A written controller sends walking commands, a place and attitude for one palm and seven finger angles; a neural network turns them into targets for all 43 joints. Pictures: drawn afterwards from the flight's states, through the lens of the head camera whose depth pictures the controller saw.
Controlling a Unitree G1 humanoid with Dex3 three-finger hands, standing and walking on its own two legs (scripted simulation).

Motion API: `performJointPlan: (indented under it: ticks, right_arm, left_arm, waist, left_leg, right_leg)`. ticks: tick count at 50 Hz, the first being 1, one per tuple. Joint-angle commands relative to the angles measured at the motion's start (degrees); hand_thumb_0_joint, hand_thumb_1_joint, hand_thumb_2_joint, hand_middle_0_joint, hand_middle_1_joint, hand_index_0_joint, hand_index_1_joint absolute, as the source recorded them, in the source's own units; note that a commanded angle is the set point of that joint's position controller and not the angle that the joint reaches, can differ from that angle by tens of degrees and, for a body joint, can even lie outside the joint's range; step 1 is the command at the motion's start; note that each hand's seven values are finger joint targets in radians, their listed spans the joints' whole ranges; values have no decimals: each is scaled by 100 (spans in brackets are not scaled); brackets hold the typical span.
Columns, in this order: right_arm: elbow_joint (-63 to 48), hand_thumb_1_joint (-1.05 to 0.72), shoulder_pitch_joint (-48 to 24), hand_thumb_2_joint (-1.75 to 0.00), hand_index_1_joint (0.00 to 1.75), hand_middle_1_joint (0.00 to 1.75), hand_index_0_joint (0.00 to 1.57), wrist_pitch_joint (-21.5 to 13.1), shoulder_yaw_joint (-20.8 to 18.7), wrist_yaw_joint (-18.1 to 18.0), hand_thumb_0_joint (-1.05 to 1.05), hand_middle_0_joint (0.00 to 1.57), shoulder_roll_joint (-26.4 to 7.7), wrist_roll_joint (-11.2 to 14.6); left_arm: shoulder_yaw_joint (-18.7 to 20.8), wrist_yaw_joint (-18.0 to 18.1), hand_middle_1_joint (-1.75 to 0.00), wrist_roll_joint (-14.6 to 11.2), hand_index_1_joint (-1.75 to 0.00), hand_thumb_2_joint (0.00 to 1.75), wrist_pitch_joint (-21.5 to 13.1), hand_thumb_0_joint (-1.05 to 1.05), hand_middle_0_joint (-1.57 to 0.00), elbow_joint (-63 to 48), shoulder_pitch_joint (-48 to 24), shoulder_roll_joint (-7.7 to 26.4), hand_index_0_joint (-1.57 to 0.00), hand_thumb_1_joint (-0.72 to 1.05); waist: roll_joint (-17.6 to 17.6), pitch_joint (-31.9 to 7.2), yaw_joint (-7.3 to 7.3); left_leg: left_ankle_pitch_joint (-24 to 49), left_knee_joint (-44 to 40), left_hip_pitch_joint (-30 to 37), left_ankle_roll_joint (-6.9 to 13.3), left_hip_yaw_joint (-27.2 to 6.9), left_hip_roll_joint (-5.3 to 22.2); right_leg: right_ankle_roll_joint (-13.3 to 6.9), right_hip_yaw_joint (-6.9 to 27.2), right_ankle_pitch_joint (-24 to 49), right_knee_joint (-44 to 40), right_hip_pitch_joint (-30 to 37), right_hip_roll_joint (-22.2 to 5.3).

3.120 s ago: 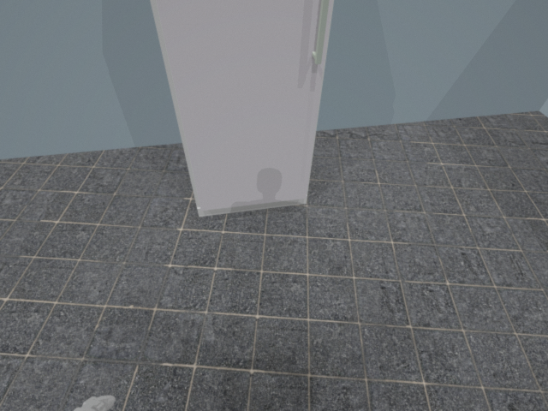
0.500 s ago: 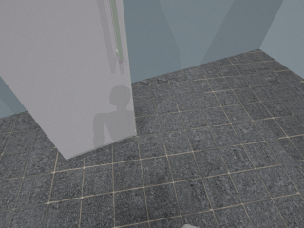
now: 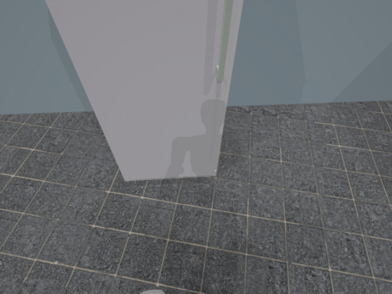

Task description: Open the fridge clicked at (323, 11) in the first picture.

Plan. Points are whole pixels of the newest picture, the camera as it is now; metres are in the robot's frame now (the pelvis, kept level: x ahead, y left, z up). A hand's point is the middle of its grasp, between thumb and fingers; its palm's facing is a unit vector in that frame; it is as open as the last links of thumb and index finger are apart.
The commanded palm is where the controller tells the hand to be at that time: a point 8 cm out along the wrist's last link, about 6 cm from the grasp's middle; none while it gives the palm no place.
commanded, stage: turn to face it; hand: right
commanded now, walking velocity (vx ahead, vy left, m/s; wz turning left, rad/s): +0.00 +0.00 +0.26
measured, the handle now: (225, 21) +0.75 -0.01 +0.18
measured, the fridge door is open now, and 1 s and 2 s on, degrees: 0 0 0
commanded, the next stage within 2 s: take the last steps up to it in 0.10 s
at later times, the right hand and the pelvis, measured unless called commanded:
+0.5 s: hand out of the picture +0.12 -0.18 -0.18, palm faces -0.11 +0.98 -0.14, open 7.3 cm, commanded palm none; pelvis +0.04 -0.01 +0.00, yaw +7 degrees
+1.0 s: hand (246, 260) +0.23 -0.11 -0.17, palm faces -0.09 +0.97 -0.21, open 7.2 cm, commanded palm none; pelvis +0.17 +0.07 +0.00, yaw +7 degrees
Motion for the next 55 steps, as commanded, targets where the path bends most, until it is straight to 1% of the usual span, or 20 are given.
performJointPlan:
  ticks: [1,2,3,5,7,15,18,19,20,21,24,27,35,38,39,41,42,44,47,55]
  right_arm:
    - [-263,-90,706,-90,30,30,20,-310,-56,-65,0,20,-660,-27]
    - [-178,-90,954,-90,30,30,20,-369,-157,-154,0,20,-1258,-40]
    - [-136,-90,1171,-90,30,30,20,-327,-109,-183,0,20,-1293,59]
    - [-205,-90,608,-90,30,30,20,-318,-105,-244,0,20,-1060,38]
    - [-370,-90,71,-90,30,30,20,-298,-16,-232,0,20,-830,44]
    - [-220,-90,89,-90,30,30,20,-322,-50,-129,0,20,-903,-5]
    - [-174,-90,-75,-90,30,30,20,-302,-6,-65,0,20,-713,73]
    - [-228,-90,-29,-90,30,30,20,-287,54,-19,0,20,-389,79]
    - [-382,-90,-85,-90,30,30,20,-286,113,24,0,20,-44,96]
    - [-508,-90,-477,-90,30,30,20,-291,57,32,0,20,-252,0]
    - [-148,-90,-44,-90,30,30,20,-364,11,152,0,20,-231,-31]
    - [23,-90,143,-90,30,30,20,-373,86,145,0,20,-20,-4]
    - [24,-90,-462,-90,30,30,20,-462,191,126,0,20,199,21]
    - [340,-90,265,-90,30,30,20,-534,122,104,0,20,148,16]
    - [563,-90,927,-90,30,30,20,-587,66,72,0,20,-119,-2]
    - [913,-90,2262,-90,30,30,20,-677,-123,-58,0,20,-1087,26]
    - [898,-90,2112,-90,30,30,20,-662,-100,-95,0,20,-1051,93]
    - [688,-90,1169,-90,30,30,20,-627,34,-164,0,20,-473,71]
    - [553,-90,710,-90,30,30,20,-715,192,-201,0,20,-20,8]
    - [797,-90,964,-90,30,30,20,-707,218,-186,0,20,-204,23]
  left_arm:
    - [182,-42,-30,-93,-30,90,-37,0,-20,-246,332,772,-20,90]
    - [36,-64,-30,-106,-30,90,-21,0,-20,-508,100,313,-20,90]
    - [16,19,-30,-116,-30,90,82,0,-20,-600,-162,410,-20,90]
    - [12,55,-30,-98,-30,90,156,0,-20,-473,-125,461,-20,90]
    - [32,28,-30,-78,-30,90,176,0,-20,-256,116,496,-20,90]
    - [-50,-47,-30,-39,-30,90,21,0,-20,-227,319,368,-20,90]
    - [-86,-22,-30,-21,-30,90,-126,0,-20,59,1151,333,-20,90]
    - [-29,7,-30,6,-30,90,-165,0,-20,149,1476,641,-20,90]
    - [74,32,-30,79,-30,90,-174,0,-20,151,1819,1176,-20,90]
    - [95,53,-30,67,-30,90,-181,0,-20,143,1726,1247,-20,90]
    - [-91,77,-30,2,-30,90,-303,0,-20,40,946,612,-20,90]
    - [-104,93,-30,-28,-30,90,-407,0,-20,249,1260,508,-20,90]
    - [-9,62,-30,12,-30,90,-354,0,-20,691,1738,490,-20,90]
    - [1,55,-30,-8,-30,90,-306,0,-20,722,1475,502,-20,90]
    - [-10,23,-30,-52,-30,90,-313,0,-20,737,1428,423,-20,90]
    - [-143,-41,-30,-151,-30,90,-353,0,-20,418,1299,-74,-20,90]
    - [-82,-37,-30,-131,-30,90,-282,0,-20,371,999,152,-20,90]
    - [-11,-71,-30,-72,-30,90,-226,0,-20,354,645,71,-20,90]
    - [-75,-94,-30,-20,-30,90,-118,0,-20,523,1017,-196,-20,90]
    - [-166,-136,-30,-77,-30,90,-193,0,-20,228,213,-178,-20,90]
  waist:
    - [143,-942,-327]
    - [1724,-912,-476]
    - [1211,-923,-628]
    - [1509,-826,-388]
    - [981,-617,-124]
    - [1022,-417,-204]
    - [605,-253,164]
    - [-583,-157,268]
    - [-1949,110,416]
    - [-1755,498,461]
    - [-538,540,-22]
    - [-580,154,-3]
    - [-802,233,251]
    - [-623,-20,-138]
    - [-176,-357,-444]
    - [1815,-1024,-819]
    - [1426,-863,-827]
    - [762,8,-450]
    - [622,-23,-7]
    - [772,-63,-151]
  left_leg:
    - [2372,-2041,1788,366,-565,514]
    - [4640,-2137,2437,977,-2226,1923]
    - [5368,-1971,1963,1451,-2057,2105]
    - [4655,-2017,1797,1442,-1904,1642]
    - [3948,-2108,1277,1257,-1341,1256]
    - [665,-2629,833,1296,-1706,1050]
    - [-795,-2127,-236,905,-1391,511]
    - [-1019,-1155,-935,652,-1031,34]
    - [-1063,401,-1695,362,-110,-594]
    - [-868,1383,-1891,400,-517,-332]
    - [365,2147,-1693,360,-630,10]
    - [783,1788,-1562,250,-417,82]
    - [514,-357,-937,233,120,109]
    - [1071,-1256,489,348,382,-188]
    - [1230,-1608,1556,437,216,-143]
    - [934,-2663,3238,1333,-2940,2150]
    - [101,-3055,2517,1528,-3135,2240]
    - [-462,-3316,1274,1385,-2414,1931]
    - [1411,-3200,541,1131,-951,1389]
    - [2849,-2684,931,1066,-507,1162]
  right_leg:
    - [100,495,1540,922,-354,-779]
    - [413,383,-1557,2066,-1913,7]
    - [403,1229,-2055,2737,-1845,103]
    - [414,1648,-1584,3448,-2159,136]
    - [485,1643,-926,3478,-1874,130]
    - [375,1305,-924,1289,-855,371]
    - [263,1063,-212,-381,703,507]
    - [25,2098,-1119,-1066,1086,-91]
    - [-537,3963,-2599,-2131,918,-1448]
    - [-825,4694,-3239,-2673,267,-1866]
    - [-627,3202,-1733,-2458,17,-1122]
    - [-606,2248,-80,-2183,607,-769]
    - [-760,1744,1469,-1671,977,-904]
    - [-556,1511,1348,-944,450,-692]
    - [-381,1262,1404,-69,32,-424]
    - [3,906,-1799,2958,-2139,596]
    - [-76,1492,-1792,3709,-2240,412]
    - [-76,1737,-842,4000,-2350,31]
    - [119,1533,-332,3096,-1573,-11]
    - [209,1225,151,777,-850,297]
